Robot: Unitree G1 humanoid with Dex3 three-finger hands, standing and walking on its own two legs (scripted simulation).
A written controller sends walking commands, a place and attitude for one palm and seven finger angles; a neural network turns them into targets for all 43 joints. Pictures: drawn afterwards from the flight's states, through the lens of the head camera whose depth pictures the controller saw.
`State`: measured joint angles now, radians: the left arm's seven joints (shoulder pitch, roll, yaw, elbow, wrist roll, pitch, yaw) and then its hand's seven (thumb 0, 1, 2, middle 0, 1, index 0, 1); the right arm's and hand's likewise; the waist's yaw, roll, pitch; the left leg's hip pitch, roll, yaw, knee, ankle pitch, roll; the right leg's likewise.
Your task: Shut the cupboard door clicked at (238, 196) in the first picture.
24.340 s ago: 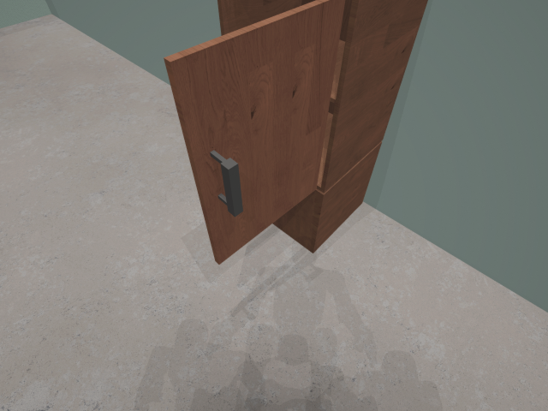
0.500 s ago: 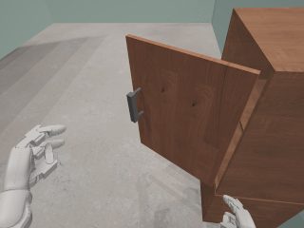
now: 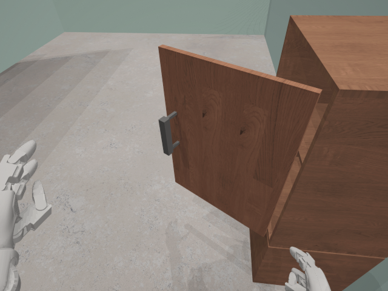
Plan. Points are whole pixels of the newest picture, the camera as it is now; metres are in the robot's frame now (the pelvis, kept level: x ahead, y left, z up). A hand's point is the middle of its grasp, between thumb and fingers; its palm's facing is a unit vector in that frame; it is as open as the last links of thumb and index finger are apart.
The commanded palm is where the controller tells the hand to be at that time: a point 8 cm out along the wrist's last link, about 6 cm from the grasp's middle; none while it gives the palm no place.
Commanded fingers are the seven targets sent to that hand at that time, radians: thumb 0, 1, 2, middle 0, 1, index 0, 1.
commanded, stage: step back with the hand held close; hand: left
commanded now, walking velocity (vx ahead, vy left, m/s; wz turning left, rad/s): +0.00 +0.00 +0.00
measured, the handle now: (170, 133) +0.60 +0.16 -0.03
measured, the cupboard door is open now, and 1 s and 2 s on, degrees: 59 59 59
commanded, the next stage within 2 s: stop stepping back and stand still in 1.82 s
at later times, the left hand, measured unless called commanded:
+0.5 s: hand (50, 198) +0.21 +0.27 +0.15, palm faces +0.33 -0.80 -0.50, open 7.4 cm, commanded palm +0.15 +0.31 +0.17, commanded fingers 0.00 0.90 0.90 -0.20 -0.30 -0.20 -0.30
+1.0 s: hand (16, 226) +0.15 +0.29 +0.16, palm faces +0.43 -0.78 -0.45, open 7.4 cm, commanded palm +0.09 +0.33 +0.17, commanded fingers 0.00 0.90 0.90 -0.20 -0.30 -0.20 -0.30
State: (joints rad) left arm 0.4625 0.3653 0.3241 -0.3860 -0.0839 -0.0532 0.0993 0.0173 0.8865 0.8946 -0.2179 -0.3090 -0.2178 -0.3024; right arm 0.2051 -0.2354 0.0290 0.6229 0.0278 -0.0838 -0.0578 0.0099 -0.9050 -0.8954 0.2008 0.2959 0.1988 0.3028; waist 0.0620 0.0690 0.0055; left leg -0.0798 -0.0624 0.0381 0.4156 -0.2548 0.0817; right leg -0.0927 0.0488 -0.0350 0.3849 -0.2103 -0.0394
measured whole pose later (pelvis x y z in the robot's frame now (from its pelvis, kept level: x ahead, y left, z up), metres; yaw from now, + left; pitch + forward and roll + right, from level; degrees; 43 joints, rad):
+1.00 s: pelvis -0.06 +0.03 -0.03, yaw -1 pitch -1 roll -2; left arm 0.48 0.41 0.46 -0.50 -0.02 -0.22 0.12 0.02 0.88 0.89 -0.21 -0.30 -0.21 -0.30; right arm 0.25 -0.23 0.01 0.54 0.00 -0.01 -0.07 0.01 -0.90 -0.89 0.20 0.30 0.20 0.30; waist 0.00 -0.01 0.01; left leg -0.39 -0.07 0.09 0.68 -0.29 0.14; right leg -0.40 0.04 0.03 0.66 -0.23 0.01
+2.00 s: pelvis -0.22 +0.00 -0.01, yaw -5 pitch +3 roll -1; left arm 0.67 0.56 0.50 -0.65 -0.09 -0.21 0.10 0.01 0.88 0.89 -0.22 -0.30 -0.22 -0.30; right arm 0.22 -0.19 0.02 0.61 0.00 -0.03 -0.06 0.01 -0.90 -0.89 0.21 0.30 0.20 0.30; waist 0.03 -0.09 -0.11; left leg -0.62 0.00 0.03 0.85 -0.33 -0.03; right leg -0.15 0.02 -0.01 0.48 -0.38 -0.02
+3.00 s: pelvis -0.25 +0.04 -0.01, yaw -1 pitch +0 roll -1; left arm 0.53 0.40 0.39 -0.42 -0.04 -0.15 0.17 0.01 0.88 0.89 -0.21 -0.30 -0.21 -0.30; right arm 0.25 -0.21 0.02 0.67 0.02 -0.06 -0.07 0.01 -0.90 -0.89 0.20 0.30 0.20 0.30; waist 0.01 0.00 -0.04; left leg -0.27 0.01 0.03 0.55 -0.28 0.02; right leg -0.18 0.04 -0.02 0.52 -0.33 -0.03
